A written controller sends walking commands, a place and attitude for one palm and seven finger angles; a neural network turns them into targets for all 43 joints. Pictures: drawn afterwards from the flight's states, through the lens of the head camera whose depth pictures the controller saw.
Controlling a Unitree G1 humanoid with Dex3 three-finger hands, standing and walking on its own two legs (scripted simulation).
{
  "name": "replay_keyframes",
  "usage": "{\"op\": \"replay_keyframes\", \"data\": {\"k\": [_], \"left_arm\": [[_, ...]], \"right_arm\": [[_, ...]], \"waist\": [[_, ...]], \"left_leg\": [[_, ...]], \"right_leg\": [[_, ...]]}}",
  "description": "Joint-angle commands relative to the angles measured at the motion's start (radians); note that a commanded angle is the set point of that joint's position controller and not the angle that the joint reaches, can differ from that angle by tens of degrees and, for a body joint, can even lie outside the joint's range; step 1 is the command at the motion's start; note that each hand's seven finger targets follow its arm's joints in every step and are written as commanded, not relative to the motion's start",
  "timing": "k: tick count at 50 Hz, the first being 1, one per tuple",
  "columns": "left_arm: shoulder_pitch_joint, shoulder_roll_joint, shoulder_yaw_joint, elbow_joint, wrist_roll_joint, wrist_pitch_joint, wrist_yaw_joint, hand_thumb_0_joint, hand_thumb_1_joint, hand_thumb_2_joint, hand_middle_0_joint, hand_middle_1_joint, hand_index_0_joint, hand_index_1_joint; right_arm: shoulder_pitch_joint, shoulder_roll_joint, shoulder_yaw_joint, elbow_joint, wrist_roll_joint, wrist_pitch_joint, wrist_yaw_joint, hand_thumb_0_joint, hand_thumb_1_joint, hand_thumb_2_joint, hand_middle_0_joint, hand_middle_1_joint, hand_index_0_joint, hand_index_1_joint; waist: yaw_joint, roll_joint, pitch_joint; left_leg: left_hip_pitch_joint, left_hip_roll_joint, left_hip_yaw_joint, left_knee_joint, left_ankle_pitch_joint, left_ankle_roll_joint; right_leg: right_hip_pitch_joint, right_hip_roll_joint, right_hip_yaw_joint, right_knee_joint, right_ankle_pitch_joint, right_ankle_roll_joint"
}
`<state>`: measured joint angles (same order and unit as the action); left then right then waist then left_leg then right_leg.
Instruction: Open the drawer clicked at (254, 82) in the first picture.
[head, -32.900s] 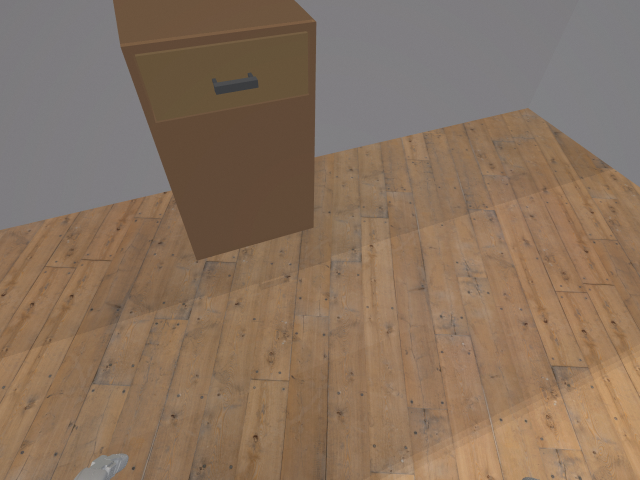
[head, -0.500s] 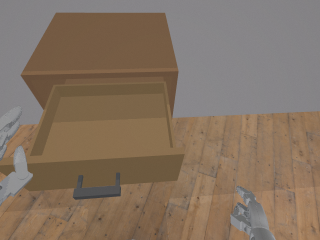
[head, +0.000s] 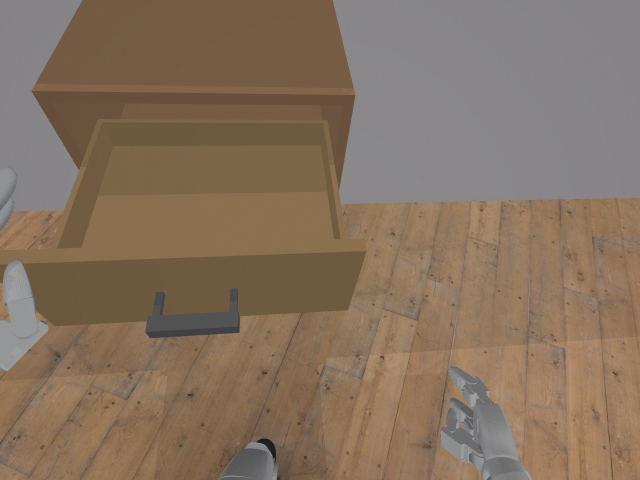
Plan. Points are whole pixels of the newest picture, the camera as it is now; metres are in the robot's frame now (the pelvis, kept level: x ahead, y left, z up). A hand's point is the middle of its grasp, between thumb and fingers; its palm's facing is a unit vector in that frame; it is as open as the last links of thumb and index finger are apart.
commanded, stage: step back with the hand held close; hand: left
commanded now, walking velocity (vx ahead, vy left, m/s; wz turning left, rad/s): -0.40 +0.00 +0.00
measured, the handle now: (196, 310) +0.32 +0.20 -0.04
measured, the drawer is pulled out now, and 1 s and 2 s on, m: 0.30 0.30 0.30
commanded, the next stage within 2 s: stop stepping back and stand still in 0.30 s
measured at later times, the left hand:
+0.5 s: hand out of the picture +0.09 +0.20 +0.20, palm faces +0.23 -0.86 -0.46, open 7.4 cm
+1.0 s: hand out of the picture -0.02 +0.19 +0.18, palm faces +0.38 -0.80 -0.47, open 7.4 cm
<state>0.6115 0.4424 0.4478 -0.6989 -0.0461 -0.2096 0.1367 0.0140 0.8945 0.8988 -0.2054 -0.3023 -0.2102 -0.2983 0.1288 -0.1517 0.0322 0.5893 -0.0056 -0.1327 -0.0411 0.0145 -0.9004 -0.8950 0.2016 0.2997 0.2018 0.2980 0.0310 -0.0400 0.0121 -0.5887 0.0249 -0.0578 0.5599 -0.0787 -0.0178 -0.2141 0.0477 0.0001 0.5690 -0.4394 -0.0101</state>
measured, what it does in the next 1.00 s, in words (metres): walks backwards: left foot, then right foot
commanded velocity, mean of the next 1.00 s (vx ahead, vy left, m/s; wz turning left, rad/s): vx -0.01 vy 0.05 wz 0.01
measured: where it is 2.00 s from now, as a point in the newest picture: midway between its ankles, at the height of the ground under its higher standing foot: outside the picture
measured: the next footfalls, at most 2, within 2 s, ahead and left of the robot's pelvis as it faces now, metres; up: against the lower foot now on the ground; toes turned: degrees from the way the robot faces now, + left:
left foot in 0.20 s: +0.01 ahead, +0.05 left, +0.00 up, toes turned +0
right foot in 0.64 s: -0.15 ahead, -0.15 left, +0.00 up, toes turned +0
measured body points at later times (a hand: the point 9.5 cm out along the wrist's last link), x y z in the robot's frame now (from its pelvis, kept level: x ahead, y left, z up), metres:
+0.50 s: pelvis -0.11 -0.02 +0.02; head -0.06 +0.03 +0.47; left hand +0.07 +0.24 +0.22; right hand +0.07 -0.25 -0.03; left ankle -0.03 +0.05 -0.72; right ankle -0.10 -0.18 -0.65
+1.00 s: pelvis -0.20 -0.05 +0.01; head -0.19 -0.04 +0.46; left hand -0.05 +0.23 +0.21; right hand -0.03 -0.30 -0.06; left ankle -0.20 +0.10 -0.72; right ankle -0.19 -0.17 -0.72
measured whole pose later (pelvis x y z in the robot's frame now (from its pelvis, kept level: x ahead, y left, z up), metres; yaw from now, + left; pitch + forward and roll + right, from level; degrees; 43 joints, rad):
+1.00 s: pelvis -0.20 -0.05 +0.01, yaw +3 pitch +0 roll +1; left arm 0.66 0.41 0.37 -0.66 -0.02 -0.16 0.16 0.02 0.89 0.90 -0.21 -0.30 -0.21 -0.30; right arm 0.23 -0.21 -0.01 0.59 0.01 -0.10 -0.07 0.02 -0.90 -0.90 0.20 0.30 0.20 0.30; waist -0.02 -0.04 0.01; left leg -0.28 0.05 0.00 0.57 -0.28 -0.04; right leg -0.28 -0.06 -0.11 0.61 -0.33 0.00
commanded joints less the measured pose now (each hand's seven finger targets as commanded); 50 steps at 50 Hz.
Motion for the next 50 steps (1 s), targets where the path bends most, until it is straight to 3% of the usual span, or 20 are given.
{"op": "replay_keyframes", "data": {"k": [1, 3, 4, 6, 7, 8, 10, 11, 12, 13, 18, 24, 27, 30, 32, 34, 38, 42, 45, 50], "left_arm": [[-0.012, 0.158, 0.085, -0.207, -0.005, -0.085, -0.026, 0.000, 0.900, 0.900, -0.200, -0.300, -0.200, -0.300], [-0.007, 0.174, 0.095, -0.182, -0.006, -0.086, -0.023, 0.000, 0.900, 0.900, -0.200, -0.300, -0.200, -0.300], [0.047, 0.187, 0.121, -0.153, -0.013, -0.088, -0.023, 0.000, 0.900, 0.900, -0.200, -0.300, -0.200, -0.300], [0.139, 0.152, 0.121, -0.095, -0.020, -0.073, -0.029, 0.000, 0.900, 0.900, -0.200, -0.300, -0.200, -0.300], [0.157, 0.130, 0.111, -0.084, -0.013, -0.059, -0.029, 0.000, 0.900, 0.900, -0.200, -0.300, -0.200, -0.300], [0.120, 0.115, 0.088, -0.125, -0.024, -0.054, -0.032, 0.000, 0.900, 0.900, -0.200, -0.300, -0.200, -0.300], [0.010, 0.156, 0.067, -0.247, -0.003, -0.048, -0.015, 0.000, 0.900, 0.900, -0.200, -0.300, -0.200, -0.300], [0.012, 0.121, 0.057, -0.229, 0.003, -0.055, -0.008, 0.000, 0.900, 0.900, -0.200, -0.300, -0.200, -0.300], [-0.103, 0.083, -0.017, -0.275, -0.005, -0.060, -0.018, 0.000, 0.900, 0.900, -0.200, -0.300, -0.200, -0.300], [-0.022, 0.114, 0.081, -0.172, 0.007, -0.045, -0.001, 0.000, 0.900, 0.900, -0.200, -0.300, -0.200, -0.300], [0.117, 0.112, 0.083, -0.343, -0.004, -0.004, -0.005, 0.000, 0.900, 0.900, -0.200, -0.300, -0.200, -0.300], [0.123, 0.132, 0.098, -0.340, -0.008, -0.002, 0.033, 0.000, 0.900, 0.900, -0.200, -0.300, -0.200, -0.300], [0.094, 0.138, 0.101, -0.279, -0.002, 0.008, 0.054, 0.000, 0.900, 0.900, -0.200, -0.300, -0.200, -0.300], [0.076, 0.142, 0.084, -0.190, 0.008, 0.015, 0.040, 0.000, 0.900, 0.900, -0.200, -0.300, -0.200, -0.300], [0.034, 0.157, 0.073, -0.179, -0.013, 0.004, 0.029, 0.000, 0.900, 0.900, -0.200, -0.300, -0.200, -0.300], [-0.053, 0.128, 0.063, -0.127, -0.011, -0.016, 0.012, 0.000, 0.900, 0.900, -0.200, -0.300, -0.200, -0.300], [0.016, 0.064, 0.018, -0.044, 0.015, -0.021, -0.007, 0.000, 0.900, 0.900, -0.200, -0.300, -0.200, -0.300], [0.004, 0.078, 0.008, -0.143, 0.031, -0.034, 0.032, 0.000, 0.900, 0.900, -0.200, -0.300, -0.200, -0.300], [0.017, 0.119, 0.027, -0.238, 0.023, -0.038, 0.049, 0.000, 0.900, 0.900, -0.200, -0.300, -0.200, -0.300], [0.018, 0.121, 0.056, -0.192, 0.019, -0.032, 0.042, 0.000, 0.900, 0.900, -0.200, -0.300, -0.200, -0.300]], "right_arm": [[-0.070, -0.171, -0.056, -0.106, 0.007, -0.034, -0.009, 0.000, -0.900, -0.900, 0.200, 0.300, 0.200, 0.300], [-0.088, -0.177, -0.080, -0.142, 0.050, -0.003, -0.024, 0.000, -0.900, -0.900, 0.200, 0.300, 0.200, 0.300], [-0.130, -0.160, -0.081, -0.172, 0.062, -0.003, -0.035, 0.000, -0.900, -0.900, 0.200, 0.300, 0.200, 0.300], [-0.149, -0.087, -0.036, -0.188, 0.040, 0.000, -0.038, 0.000, -0.900, -0.900, 0.200, 0.300, 0.200, 0.300], [-0.166, -0.083, -0.009, -0.178, 0.028, 0.030, -0.045, 0.000, -0.900, -0.900, 0.200, 0.300, 0.200, 0.300], [-0.174, -0.113, -0.007, -0.170, 0.034, 0.050, -0.050, 0.000, -0.900, -0.900, 0.200, 0.300, 0.200, 0.300], [-0.110, -0.160, -0.063, -0.141, 0.022, 0.032, -0.021, 0.000, -0.900, -0.900, 0.200, 0.300, 0.200, 0.300], [-0.033, -0.173, -0.080, -0.121, 0.008, 0.010, 0.004, 0.000, -0.900, -0.900, 0.200, 0.300, 0.200, 0.300], [-0.016, -0.215, -0.098, -0.126, 0.038, -0.019, 0.018, 0.000, -0.900, -0.900, 0.200, 0.300, 0.200, 0.300], [-0.036, -0.200, -0.115, -0.122, 0.017, -0.035, 0.012, 0.000, -0.900, -0.900, 0.200, 0.300, 0.200, 0.300], [-0.041, -0.166, -0.108, -0.162, 0.031, -0.022, 0.018, 0.000, -0.900, -0.900, 0.200, 0.300, 0.200, 0.300], [-0.049, -0.170, -0.080, -0.185, 0.035, -0.036, -0.004, 0.000, -0.900, -0.900, 0.200, 0.300, 0.200, 0.300], [-0.037, -0.176, -0.068, -0.179, 0.031, -0.035, -0.024, 0.000, -0.900, -0.900, 0.200, 0.300, 0.200, 0.300], [-0.008, -0.173, -0.070, -0.160, 0.032, -0.015, -0.032, 0.000, -0.900, -0.900, 0.200, 0.300, 0.200, 0.300], [-0.014, -0.173, -0.074, -0.136, 0.027, 0.006, -0.032, 0.000, -0.900, -0.900, 0.200, 0.300, 0.200, 0.300], [0.020, -0.171, -0.082, -0.107, 0.036, -0.002, -0.031, 0.000, -0.900, -0.900, 0.200, 0.300, 0.200, 0.300], [-0.047, -0.154, -0.079, -0.122, 0.025, 0.039, -0.023, 0.000, -0.900, -0.900, 0.200, 0.300, 0.200, 0.300], [-0.025, -0.144, -0.059, -0.133, 0.018, -0.014, -0.043, 0.000, -0.900, -0.900, 0.200, 0.300, 0.200, 0.300], [-0.006, -0.200, -0.088, -0.184, 0.016, -0.027, -0.051, 0.000, -0.900, -0.900, 0.200, 0.300, 0.200, 0.300], [-0.004, -0.174, -0.073, -0.141, 0.036, -0.031, -0.031, 0.000, -0.900, -0.900, 0.200, 0.300, 0.200, 0.300]], "waist": [[-0.011, 0.092, -0.289], [-0.014, -0.290, -0.309], [-0.005, -0.311, -0.272], [-0.023, -0.140, -0.206], [-0.051, -0.002, -0.157], [-0.075, 0.120, -0.148], [-0.060, 0.246, -0.190], [-0.051, 0.153, -0.220], [-0.093, 0.133, -0.125], [-0.038, 0.136, -0.196], [-0.033, 0.237, -0.235], [-0.053, 0.320, -0.086], [-0.045, 0.342, -0.072], [-0.038, 0.158, -0.089], [-0.057, -0.166, -0.115], [-0.075, -0.243, -0.131], [-0.083, -0.029, 0.017], [-0.041, 0.004, -0.039], [-0.021, 0.305, -0.128], [-0.035, 0.149, -0.070]], "left_leg": [[0.479, 0.083, -0.046, 0.074, 0.307, 0.069], [0.256, -0.106, 0.141, 0.399, -0.248, 0.018], [0.148, -0.152, 0.118, 0.532, -0.467, 0.026], [0.098, -0.112, 0.097, 0.374, -0.533, 0.028], [0.115, -0.125, 0.153, 0.095, -0.379, 0.017], [0.214, -0.098, 0.141, -0.181, 0.010, 0.010], [0.663, 0.305, -0.246, -0.167, 0.998, 0.120], [0.648, 0.363, -0.261, -0.106, 1.008, 0.160], [0.599, 0.371, -0.203, -0.192, 0.902, 0.148], [0.569, 0.329, -0.182, -0.123, 0.861, 0.163], [0.464, 0.197, -0.039, -0.171, 0.593, 0.052], [0.198, 0.199, -0.136, -0.357, -0.495, 0.118], [0.114, 0.153, -0.124, -0.392, -0.625, 0.083], [0.151, 0.001, 0.015, -0.092, -0.509, 0.025], [0.217, -0.078, 0.050, 0.580, -0.342, 0.011], [0.067, -0.031, -0.058, 0.893, -0.358, 0.020], [0.099, 0.055, -0.019, 0.488, -0.288, 0.050], [0.295, -0.015, 0.122, -0.215, -0.247, 0.068], [0.471, 0.189, -0.138, -0.186, 0.050, 0.139], [0.231, 0.090, 0.012, -0.091, -0.157, 0.098]], "right_leg": [[-0.026, -0.073, 0.016, -0.308, 0.567, 0.012], [0.109, -0.263, 0.058, -0.199, 1.318, -0.003], [0.110, -0.314, 0.040, -0.131, 1.442, -0.039], [0.080, -0.308, 0.022, -0.047, 1.501, -0.093], [0.107, -0.205, -0.058, 0.035, 1.463, -0.037], [0.075, -0.131, -0.083, 0.152, 1.275, 0.004], [-0.396, -0.022, 0.001, 0.508, -0.054, 0.000], [-0.396, -0.010, 0.099, 0.648, -0.176, -0.020], [-0.444, -0.002, 0.079, 0.711, -0.203, -0.018], [-0.431, -0.022, 0.102, 0.725, -0.122, 0.002], [-0.295, -0.041, -0.062, 0.518, 0.061, 0.025], [-0.186, -0.062, -0.082, 0.371, 0.025, 0.041], [0.003, -0.022, -0.157, 0.118, -0.063, 0.018], [0.112, -0.087, -0.143, -0.254, 0.133, -0.021], [-0.109, -0.394, 0.103, -0.403, 0.396, -0.143], [-0.132, -0.477, 0.105, -0.335, 0.399, -0.173], [-0.189, -0.367, 0.019, -0.313, 0.280, -0.118], [0.018, -0.257, -0.010, -0.182, 0.223, -0.061], [-0.107, -0.105, -0.117, 0.099, 0.152, 0.014], [0.063, -0.097, -0.076, -0.109, 0.176, 0.007]]}}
